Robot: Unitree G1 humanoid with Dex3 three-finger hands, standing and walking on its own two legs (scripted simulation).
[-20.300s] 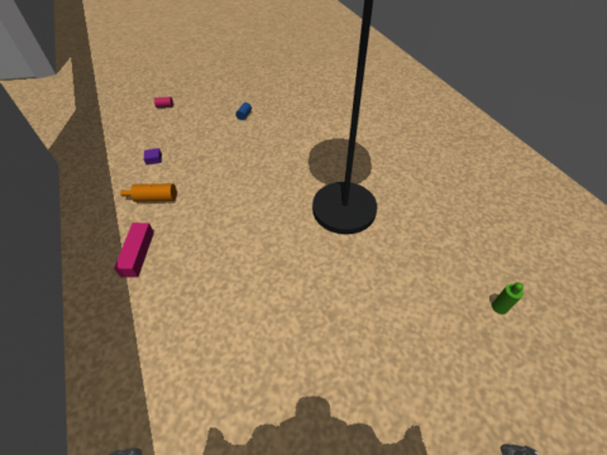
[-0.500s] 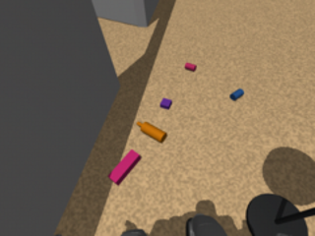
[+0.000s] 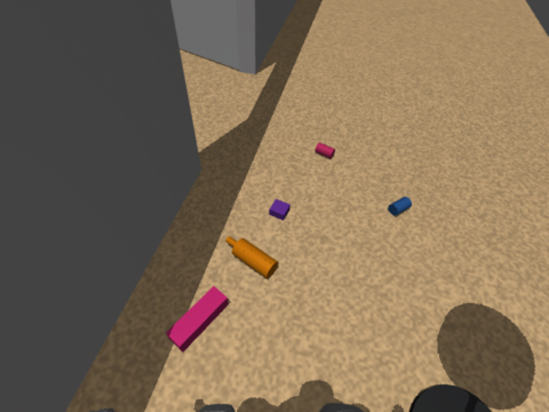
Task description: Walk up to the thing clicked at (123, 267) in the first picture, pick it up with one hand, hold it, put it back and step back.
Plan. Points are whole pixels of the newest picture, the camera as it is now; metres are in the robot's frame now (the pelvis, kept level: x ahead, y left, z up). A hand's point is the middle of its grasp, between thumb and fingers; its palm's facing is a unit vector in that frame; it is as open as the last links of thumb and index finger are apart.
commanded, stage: walk up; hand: left
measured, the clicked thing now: (198, 317) +0.50 +0.27 -0.73
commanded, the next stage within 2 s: stand in 1.26 s
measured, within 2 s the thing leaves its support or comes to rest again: neither
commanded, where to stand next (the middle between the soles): +0.06 -0.01 m, yaw -2 degrees
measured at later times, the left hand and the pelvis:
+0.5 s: hand out of the picture +0.09 +0.26 -0.13, palm faces +0.02 -0.94 -0.35, open 7.4 cm; pelvis +0.02 +0.00 +0.02, yaw +0 degrees
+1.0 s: hand out of the picture +0.11 +0.25 -0.14, palm faces -0.02 -0.95 -0.31, open 7.3 cm; pelvis +0.03 +0.01 +0.02, yaw +0 degrees
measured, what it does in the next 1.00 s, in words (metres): stands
